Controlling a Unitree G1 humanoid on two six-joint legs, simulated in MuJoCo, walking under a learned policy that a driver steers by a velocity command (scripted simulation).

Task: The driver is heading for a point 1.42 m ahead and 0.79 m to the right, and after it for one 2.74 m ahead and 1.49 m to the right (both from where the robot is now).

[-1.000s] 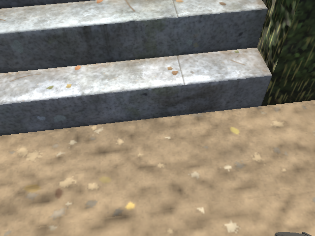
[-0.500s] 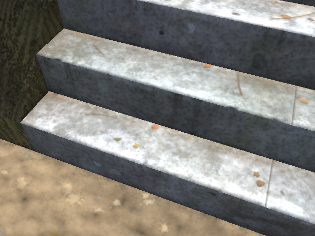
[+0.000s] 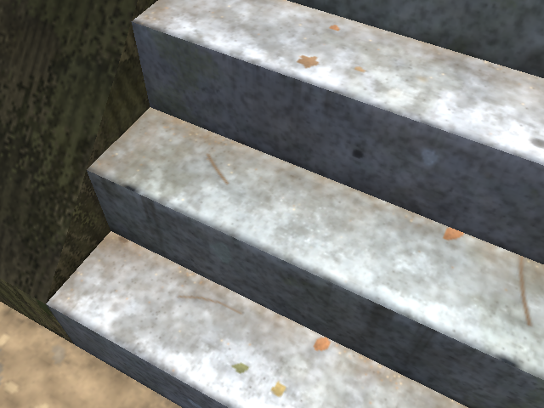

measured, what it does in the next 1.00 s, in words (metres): climbs, turning right: right foot 0.22 m higher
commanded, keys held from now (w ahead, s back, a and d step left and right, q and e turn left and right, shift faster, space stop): e+shift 0.70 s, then shift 0.30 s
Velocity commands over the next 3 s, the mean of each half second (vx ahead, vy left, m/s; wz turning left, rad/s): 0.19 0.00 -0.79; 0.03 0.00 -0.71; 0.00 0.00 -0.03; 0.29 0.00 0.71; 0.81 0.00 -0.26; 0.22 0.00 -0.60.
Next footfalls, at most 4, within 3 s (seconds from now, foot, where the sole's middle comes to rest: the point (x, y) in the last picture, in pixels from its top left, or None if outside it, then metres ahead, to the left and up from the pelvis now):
0.32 right None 0.29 -0.17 -0.56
1.16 left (267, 378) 0.45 0.03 -0.56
1.70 right None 0.12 -0.12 -0.78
2.26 left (242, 375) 0.45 0.08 -0.56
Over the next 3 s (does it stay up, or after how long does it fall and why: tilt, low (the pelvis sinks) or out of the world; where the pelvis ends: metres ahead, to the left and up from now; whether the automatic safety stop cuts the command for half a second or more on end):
stays up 0.46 -0.14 0.35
